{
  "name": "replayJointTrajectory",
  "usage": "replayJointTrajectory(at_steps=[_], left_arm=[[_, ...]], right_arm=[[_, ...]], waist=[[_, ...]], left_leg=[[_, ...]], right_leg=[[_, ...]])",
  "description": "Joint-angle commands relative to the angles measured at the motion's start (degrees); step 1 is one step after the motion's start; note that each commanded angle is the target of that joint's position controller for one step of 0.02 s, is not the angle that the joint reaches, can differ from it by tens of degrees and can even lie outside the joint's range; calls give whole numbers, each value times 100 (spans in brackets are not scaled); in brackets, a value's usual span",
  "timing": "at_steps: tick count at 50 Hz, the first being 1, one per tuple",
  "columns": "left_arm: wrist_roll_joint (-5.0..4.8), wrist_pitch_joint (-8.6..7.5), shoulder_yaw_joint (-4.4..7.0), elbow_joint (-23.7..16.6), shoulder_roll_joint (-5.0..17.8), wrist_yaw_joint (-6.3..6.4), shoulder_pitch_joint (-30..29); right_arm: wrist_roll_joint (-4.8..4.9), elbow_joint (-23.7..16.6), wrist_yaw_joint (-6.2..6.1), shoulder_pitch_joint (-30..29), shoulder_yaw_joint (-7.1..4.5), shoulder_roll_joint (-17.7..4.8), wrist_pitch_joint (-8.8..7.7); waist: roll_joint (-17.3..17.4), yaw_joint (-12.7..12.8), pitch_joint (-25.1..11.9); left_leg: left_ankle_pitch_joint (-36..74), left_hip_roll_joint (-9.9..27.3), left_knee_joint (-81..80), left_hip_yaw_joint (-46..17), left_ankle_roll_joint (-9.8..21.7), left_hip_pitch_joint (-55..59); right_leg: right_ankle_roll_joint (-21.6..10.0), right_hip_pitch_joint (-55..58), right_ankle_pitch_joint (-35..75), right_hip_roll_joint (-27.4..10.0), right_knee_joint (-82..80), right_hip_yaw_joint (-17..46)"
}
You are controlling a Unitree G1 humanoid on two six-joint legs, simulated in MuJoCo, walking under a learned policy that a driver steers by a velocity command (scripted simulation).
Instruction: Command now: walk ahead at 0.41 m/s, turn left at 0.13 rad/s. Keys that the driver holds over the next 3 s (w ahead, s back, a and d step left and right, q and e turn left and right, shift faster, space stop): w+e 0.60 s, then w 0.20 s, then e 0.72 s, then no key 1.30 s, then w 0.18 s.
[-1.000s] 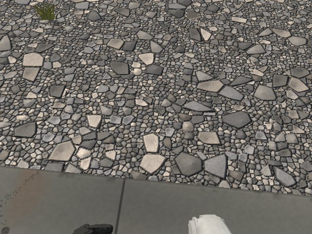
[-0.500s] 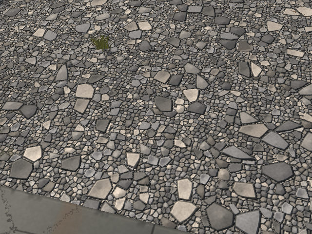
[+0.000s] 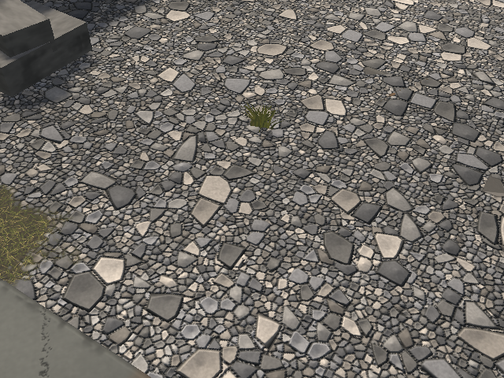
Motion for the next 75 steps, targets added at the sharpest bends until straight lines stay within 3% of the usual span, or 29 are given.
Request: replayJointTrajectory(at_steps=[1, 6, 10, 13, 15, 16, 17, 18, 20, 21, 23, 28, 33, 38, 40, 43, 44, 45, 46, 47, 49, 55, 67, 69, 70, 71, 72, 74, 75], left_arm=[[-32, -39, 58, -278, 270, -54, -284], [-73, -16, -16, -579, 145, -144, -1177], [-15, 9, -86, -709, 13, -176, -1339], [-12, 21, 36, -531, 313, -40, -535], [30, -39, 196, -103, 589, 26, 889], [85, -56, 307, 23, 936, 95, 1525], [-14, -67, 438, -55, 1479, 113, 1171], [-182, -87, 455, -195, 1438, 62, 794], [-173, -137, 282, -106, 821, 151, 509], [-199, -182, 234, -52, 696, 171, 458], [-227, -268, 161, -64, 588, 187, 394], [-197, -352, 177, 31, 777, 169, 712], [-243, -348, 163, 213, 745, 169, 1218], [-138, -340, 120, 355, 741, 273, 1538], [-111, -340, 118, 354, 822, 304, 1376], [-194, -371, 111, 387, 925, 291, 1022], [-274, -414, 69, 204, 756, 262, 911], [-513, -372, -36, 122, 159, 312, 1762], [-257, -281, 64, 199, 809, 392, 1690], [-184, -214, 113, 208, 819, 388, 1227], [-119, -95, 86, 118, 627, 281, 776], [-28, 262, 81, -14, 356, 87, 689], [-73, 319, 10, -786, 331, -27, -578], [-6, 181, 51, -689, 438, 44, -183], [43, 100, 175, -726, 1040, 131, 57], [-102, 147, 354, -772, 1608, 166, 293], [-164, 172, 334, -639, 1358, 180, 673], [-127, 236, 193, -625, 957, 244, 44], [-164, 249, 158, -697, 831, 277, -262]], right_arm=[[-10, -163, -2, 156, -132, -760, -253], [-63, 130, -12, 319, -82, -734, -315], [22, 377, -84, 266, -92, -799, -348], [-35, 510, -167, 192, -149, -1038, -303], [-41, 466, -214, 91, -240, -1316, -153], [-42, 362, -231, 220, -164, -1108, -119], [92, -4, -122, 531, -22, -403, -127], [18, -100, -101, 339, -4, -587, -189], [37, -256, -75, -354, 24, -744, -335], [-37, -367, -64, -576, 44, -705, -310], [-179, -347, -38, -395, 63, -701, -109], [-205, -620, 4, -1070, 137, -605, 121], [-166, -777, 52, -1909, 175, -581, 103], [-112, -959, 108, -2543, 212, -579, -7], [-103, -952, 112, -2408, 182, -657, -44], [-160, -499, -51, -767, 41, -932, -204], [-256, -404, -152, 52, -38, -1256, -292], [-332, -443, -162, 362, -184, -1798, -237], [-52, -478, -107, 295, -166, -1446, -131], [-5, -520, -104, -92, -51, -1018, -117], [-11, -470, -139, -509, 90, -568, -108], [-27, -344, -195, -724, 17, -817, -109], [-40, -205, -186, -461, -204, -1250, 308], [-43, -76, -185, -222, -225, -1202, 409], [-114, -227, -144, -12, -142, -834, 458], [-39, -589, -196, -458, -74, -737, 537], [-56, -552, -200, -727, -110, -912, 603], [41, -476, -194, -807, -98, -808, 564], [-28, -456, -193, -781, -131, -908, 547]], waist=[[598, 6, 407], [801, -150, 885], [653, -96, 1083], [949, 269, 425], [863, 879, -367], [431, 1070, -941], [-1440, 396, -1449], [-714, 424, -1756], [518, 261, -454], [636, 149, -174], [585, -46, -37], [291, 99, 393], [29, 547, 342], [-18, 792, 395], [-66, 632, 412], [-46, -205, -209], [167, -524, -896], [1655, -235, -1931], [1077, -244, -2249], [572, -142, -1457], [639, 12, -484], [922, 384, -259], [1134, -67, -4], [439, 103, -134], [-1075, 45, -259], [-1502, 321, -130], [-686, 508, -241], [-380, 136, 71], [-457, 33, 45]], left_leg=[[2447, 1423, -1047, -1056, 704, 836], [2492, 1371, -1453, -266, 591, 569], [3341, 1564, -1688, 213, 458, 703], [6436, 1637, -315, 589, 161, 1426], [6266, 1453, 2029, 709, 2, 1179], [4335, 1227, 3733, 658, 1, -53], [-801, -191, 6219, 385, -342, -2450], [-803, -86, 6900, -769, -278, -3043], [52, 521, 6276, -745, -262, -3156], [-6, 696, 5890, -797, -299, -3011], [-125, 795, 5432, -759, -410, -2642], [536, 961, 3954, -494, -695, -3289], [1735, 802, 2389, -376, -720, -3548], [1743, 579, 1615, -228, -487, -3566], [1441, 454, 1307, -240, -303, -3077], [1801, 140, 467, -255, 16, -752], [2878, 1097, 729, -1000, 247, 821], [5755, 3197, 1187, -3089, 1218, 2590], [6175, 3169, 1017, -3679, 1479, 2290], [5966, 2825, 824, -2764, 1284, 1554], [5191, 2204, 305, -1629, 780, 500], [4598, 1932, -298, -434, 800, -655], [1884, 2188, 286, 191, 465, -481], [1123, 1880, 1339, 523, -16, -802], [-759, 1291, 2928, 948, -417, -1788], [-2368, 307, 3887, 449, -656, -2984], [-2152, 479, 4527, -176, -699, -3059], [-1227, 601, 4393, -467, -677, -3034], [-943, 608, 4238, -457, -677, -2943]], right_leg=[[-10, -1430, 460, -6, 13, 8], [-186, -1379, 1114, 117, -1321, -44], [-600, -491, 1349, 244, -2685, -431], [-956, 563, 806, 805, -2970, -763], [-1130, 2150, 526, 1167, -3598, -645], [-1365, 3599, -272, 385, -3483, 469], [-2337, 4996, -400, -1135, -4253, 3820], [-2472, 4903, -197, -1282, -5020, 4796], [-2053, 3401, 641, -1018, -5086, 3246], [-1900, 2828, 1040, -717, -5120, 2782], [-1796, 2175, 1541, -408, -5265, 2214], [-1644, 1873, 1166, -74, -5680, 1910], [-1197, 2744, 1978, 34, -5406, 1762], [-1145, 3634, 3108, -185, -5040, 1839], [-1084, 3689, 3554, -301, -4879, 1874], [-661, 3287, 5352, 167, -3047, 1643], [-521, 2314, 3763, 423, -1759, 1594], [-233, 727, -1265, 1374, 513, 839], [-224, 318, -1920, 1289, 1225, 852], [-157, 167, -1465, 1046, 1247, 980], [-55, 49, -1066, 701, 716, 820], [112, 368, -472, 641, 239, 476], [-200, 1296, -627, 492, -2852, -185], [-371, 2212, 204, 506, -4193, 161], [-677, 2869, 1669, -917, -4701, 2072], [-1743, 2822, 3112, -1803, -4761, 3407], [-1960, 2964, 3550, -1595, -4597, 2984], [-1576, 2591, 3027, -850, -4617, 2106], [-1397, 2560, 2825, -598, -4634, 1922]])
Next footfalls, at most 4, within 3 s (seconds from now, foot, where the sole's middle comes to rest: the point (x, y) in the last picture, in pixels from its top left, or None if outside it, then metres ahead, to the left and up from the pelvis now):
0.32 right None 0.36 -0.13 -0.78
0.88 left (266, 319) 0.71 -0.06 -0.78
1.38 right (336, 362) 0.59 -0.25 -0.78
1.84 left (277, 316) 0.72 -0.10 -0.78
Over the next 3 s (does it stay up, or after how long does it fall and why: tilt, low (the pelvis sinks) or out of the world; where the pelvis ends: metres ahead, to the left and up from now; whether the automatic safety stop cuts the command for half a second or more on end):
stays up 0.65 -0.16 0.00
